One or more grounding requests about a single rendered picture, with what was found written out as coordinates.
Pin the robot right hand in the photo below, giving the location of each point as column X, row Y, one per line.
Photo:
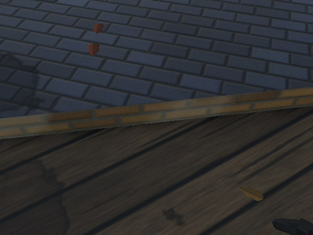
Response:
column 294, row 226

